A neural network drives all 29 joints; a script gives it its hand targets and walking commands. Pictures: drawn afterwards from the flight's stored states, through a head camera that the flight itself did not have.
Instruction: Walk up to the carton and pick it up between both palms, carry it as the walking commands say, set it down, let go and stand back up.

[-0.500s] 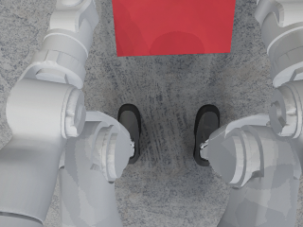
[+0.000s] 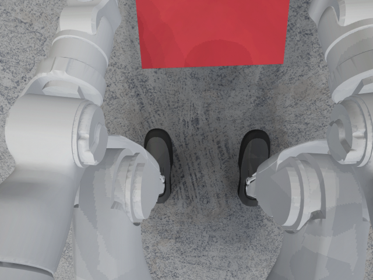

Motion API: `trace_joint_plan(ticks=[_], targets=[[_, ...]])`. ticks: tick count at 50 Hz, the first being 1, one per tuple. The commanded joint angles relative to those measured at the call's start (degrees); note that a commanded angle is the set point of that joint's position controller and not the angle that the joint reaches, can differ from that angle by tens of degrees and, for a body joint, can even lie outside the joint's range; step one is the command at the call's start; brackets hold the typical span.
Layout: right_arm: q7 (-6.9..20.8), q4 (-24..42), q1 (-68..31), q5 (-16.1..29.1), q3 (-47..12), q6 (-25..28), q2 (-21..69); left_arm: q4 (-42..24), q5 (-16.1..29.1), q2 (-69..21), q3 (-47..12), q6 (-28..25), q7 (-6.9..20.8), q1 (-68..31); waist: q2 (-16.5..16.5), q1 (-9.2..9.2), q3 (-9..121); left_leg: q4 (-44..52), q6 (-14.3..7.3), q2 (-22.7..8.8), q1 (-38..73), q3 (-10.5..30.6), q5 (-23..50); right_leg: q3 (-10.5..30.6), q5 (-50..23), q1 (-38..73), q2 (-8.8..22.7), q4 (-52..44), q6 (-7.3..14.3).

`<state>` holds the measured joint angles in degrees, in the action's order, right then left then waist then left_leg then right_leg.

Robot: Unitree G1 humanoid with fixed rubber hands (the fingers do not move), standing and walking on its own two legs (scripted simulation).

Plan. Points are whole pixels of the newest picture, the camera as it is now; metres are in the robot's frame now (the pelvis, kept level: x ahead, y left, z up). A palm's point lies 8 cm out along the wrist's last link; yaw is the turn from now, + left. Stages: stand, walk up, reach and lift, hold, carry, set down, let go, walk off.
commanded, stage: reach and lift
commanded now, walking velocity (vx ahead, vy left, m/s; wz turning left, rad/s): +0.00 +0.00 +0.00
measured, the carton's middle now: out of the picture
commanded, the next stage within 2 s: none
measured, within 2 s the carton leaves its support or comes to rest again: leaves its support in 0.42 s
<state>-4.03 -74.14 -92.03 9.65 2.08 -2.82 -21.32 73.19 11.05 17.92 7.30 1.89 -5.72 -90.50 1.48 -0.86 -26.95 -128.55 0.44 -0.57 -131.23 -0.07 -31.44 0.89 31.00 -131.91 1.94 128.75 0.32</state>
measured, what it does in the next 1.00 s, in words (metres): stands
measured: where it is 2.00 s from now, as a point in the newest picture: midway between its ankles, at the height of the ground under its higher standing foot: (203, 178)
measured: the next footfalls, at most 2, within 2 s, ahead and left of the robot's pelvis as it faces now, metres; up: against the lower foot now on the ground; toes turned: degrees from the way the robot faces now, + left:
none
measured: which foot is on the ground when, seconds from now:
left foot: down 0.00-1.00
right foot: down 0.00-1.00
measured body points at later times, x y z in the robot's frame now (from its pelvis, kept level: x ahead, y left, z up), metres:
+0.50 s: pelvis +0.01 +0.00 -0.01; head +0.38 -0.01 +0.24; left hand +0.56 +0.16 -0.18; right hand +0.57 -0.17 -0.19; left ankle +0.12 +0.12 -0.32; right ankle +0.12 -0.12 -0.32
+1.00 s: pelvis +0.01 +0.00 +0.02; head +0.35 -0.01 +0.30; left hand +0.56 +0.15 -0.12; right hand +0.57 -0.17 -0.12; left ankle +0.12 +0.12 -0.32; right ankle +0.12 -0.12 -0.32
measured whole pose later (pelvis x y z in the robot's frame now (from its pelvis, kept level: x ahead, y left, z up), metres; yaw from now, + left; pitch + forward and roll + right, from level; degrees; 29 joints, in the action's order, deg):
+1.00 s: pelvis +0.01 +0.00 +0.02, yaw -1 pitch +39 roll +1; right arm -5.3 -60.0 -81.6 1.7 10.6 -13.5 -17.0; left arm 53.5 0.8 10.3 19.4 12.8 -6.9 -77.7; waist 0.7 -1.8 -12.5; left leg -125.2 1.5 0.4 -131.7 1.0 -32.3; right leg 1.1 30.7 -132.8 0.2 124.7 -0.4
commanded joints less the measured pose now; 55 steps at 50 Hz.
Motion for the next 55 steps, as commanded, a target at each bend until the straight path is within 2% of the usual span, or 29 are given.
trace_joint_plan(ticks=[1,6,14,22,25,31,39,48,55], targets=[[14.1,12.3,-20.9,-0.8,-6.6,-1.7,46.8,-12.0,-0.9,-46.7,-7.6,1.8,13.8,-21.4,-3.2,0.03,57.0,7.7,0.1,6.4,24.4,-2.5,13.8,-2.2,-13.6,27.0,-6.4,-8.3,0.0],[15.9,13.3,-17.9,-0.7,-6.2,-2.8,50.5,-13.4,-0.2,-50.5,-7.8,2.8,15.7,-18.6,-2.9,-0.01,54.7,6.6,-0.5,6.4,22.3,-2.6,15.7,-1.9,-15.9,25.7,-6.6,-7.6,0.3],[16.6,15.1,-17.9,0.6,-7.4,-2.9,52.9,-15.6,1.4,-53.0,-9.5,3.2,16.3,-18.2,-2.8,-0.03,56.5,6.2,-0.9,6.6,23.1,-2.5,18.0,-2.1,-18.1,26.4,-6.9,-7.0,0.4],[15.7,20.7,-22.6,3.2,-9.9,-2.2,55.8,-21.2,4.3,-56.5,-13.0,2.9,15.2,-23.6,-2.4,0.39,71.5,5.9,-0.3,6.9,31.2,-3.0,23.1,-3.3,-22.3,31.9,-7.2,-6.5,0.2],[15.3,22.5,-24.5,3.6,-10.6,-2.4,56.6,-22.7,4.5,-57.3,-13.4,3.2,14.6,-25.1,-2.8,0.13,76.2,6.3,-0.1,7.0,32.9,-3.4,22.9,-3.8,-22.2,33.8,-7.3,-6.9,0.0],[15.1,24.6,-27.4,2.5,-10.6,-3.5,56.7,-23.4,2.7,-58.6,-12.2,4.9,14.1,-25.9,-3.4,-0.42,78.7,8.2,0.0,7.1,33.0,-4.1,18.4,-4.6,-17.6,34.1,-7.4,-8.5,-0.3],[15.2,27.2,-29.5,1.4,-10.3,-5.3,58.4,-24.5,-0.2,-61.3,-10.7,7.6,14.3,-26.4,-4.0,-0.26,82.6,10.3,0.1,7.4,33.9,-4.8,15.1,-5.5,-14.4,35.5,-7.6,-10.7,-0.4],[16.0,25.8,-23.6,-2.3,-7.4,-8.3,63.3,-27.3,-5.2,-64.1,-8.5,10.5,15.9,-23.5,-3.7,-1.12,82.0,12.7,0.2,7.7,31.0,-5.2,14.5,-5.3,-14.6,34.2,-8.5,-13.1,-0.4],[15.7,28.1,-21.9,-3.5,-8.2,-9.1,64.8,-30.5,-6.8,-66.0,-9.8,12.0,16.6,-21.0,-4.1,-1.42,87.2,13.9,0.6,7.8,32.2,-5.1,17.3,-5.3,-17.5,36.5,-9.3,-14.2,-0.5]])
